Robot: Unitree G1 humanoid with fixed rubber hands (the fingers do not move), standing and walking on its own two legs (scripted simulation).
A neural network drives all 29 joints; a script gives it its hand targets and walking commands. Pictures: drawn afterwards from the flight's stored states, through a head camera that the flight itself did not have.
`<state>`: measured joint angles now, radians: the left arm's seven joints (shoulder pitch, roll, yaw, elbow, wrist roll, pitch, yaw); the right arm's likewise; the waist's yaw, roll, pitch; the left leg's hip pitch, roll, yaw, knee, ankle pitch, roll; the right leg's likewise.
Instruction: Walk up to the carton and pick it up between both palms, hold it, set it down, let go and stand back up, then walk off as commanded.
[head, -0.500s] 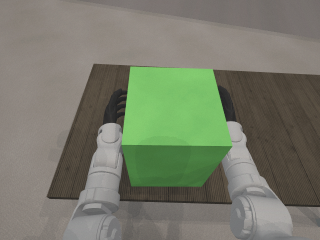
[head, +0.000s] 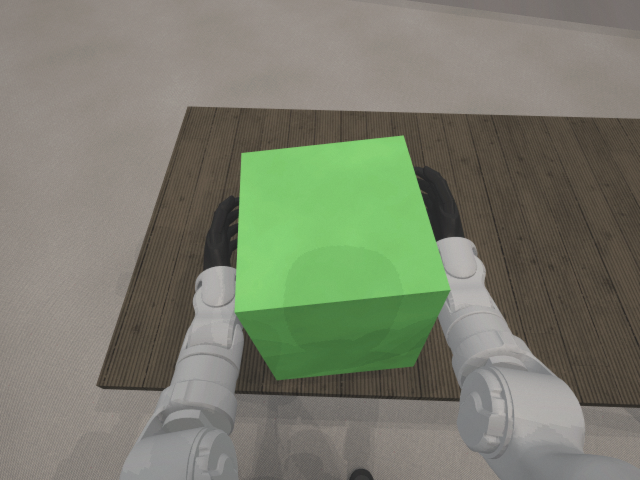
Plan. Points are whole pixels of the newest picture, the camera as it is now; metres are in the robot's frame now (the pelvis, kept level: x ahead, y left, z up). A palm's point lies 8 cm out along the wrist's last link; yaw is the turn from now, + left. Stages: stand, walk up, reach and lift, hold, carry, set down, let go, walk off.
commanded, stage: set down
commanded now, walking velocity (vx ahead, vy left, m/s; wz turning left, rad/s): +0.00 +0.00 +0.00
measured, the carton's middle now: (334, 268) +0.37 +0.01 +0.00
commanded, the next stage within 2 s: none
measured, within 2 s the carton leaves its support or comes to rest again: rests again in 1.28 s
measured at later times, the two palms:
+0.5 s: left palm (234, 278) +0.36 +0.15 -0.02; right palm (439, 239) +0.43 -0.14 +0.00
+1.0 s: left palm (238, 274) +0.36 +0.14 -0.02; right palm (444, 246) +0.43 -0.15 -0.01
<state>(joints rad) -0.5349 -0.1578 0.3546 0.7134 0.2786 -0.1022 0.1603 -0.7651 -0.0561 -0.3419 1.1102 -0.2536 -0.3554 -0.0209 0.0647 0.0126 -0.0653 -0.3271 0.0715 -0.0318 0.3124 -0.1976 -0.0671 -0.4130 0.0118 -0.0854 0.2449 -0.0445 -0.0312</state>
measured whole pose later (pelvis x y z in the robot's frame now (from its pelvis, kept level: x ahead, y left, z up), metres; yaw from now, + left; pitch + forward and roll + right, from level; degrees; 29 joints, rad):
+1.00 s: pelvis -0.01 +0.00 -0.01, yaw -3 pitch +23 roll +1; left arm -0.63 -0.15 0.39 0.95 0.22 -0.36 0.21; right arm -0.88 -0.15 -0.32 1.32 -0.26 -0.46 0.00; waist 0.12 0.02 -0.15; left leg -0.59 0.07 0.02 0.36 -0.18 -0.06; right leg -0.70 0.01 -0.04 0.30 -0.01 -0.04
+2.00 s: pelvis -0.03 -0.02 -0.01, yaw -2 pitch +14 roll +0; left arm -0.66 -0.02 0.21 0.73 0.06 0.07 0.24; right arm -0.83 -0.22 -0.07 1.12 0.11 -0.13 0.02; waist 0.13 -0.01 -0.14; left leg -0.49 0.10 -0.01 0.46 -0.22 -0.09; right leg -0.59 0.04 -0.06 0.39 -0.06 -0.06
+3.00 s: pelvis -0.02 +0.00 -0.01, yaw -1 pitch +9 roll +0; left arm -0.24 0.04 0.01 0.41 -0.04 0.00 0.23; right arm -0.46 -0.43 0.07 0.93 0.38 -0.31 0.20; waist 0.08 -0.01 -0.07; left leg -0.37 0.07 -0.03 0.46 -0.26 -0.07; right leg -0.46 0.01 -0.07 0.40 -0.10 -0.04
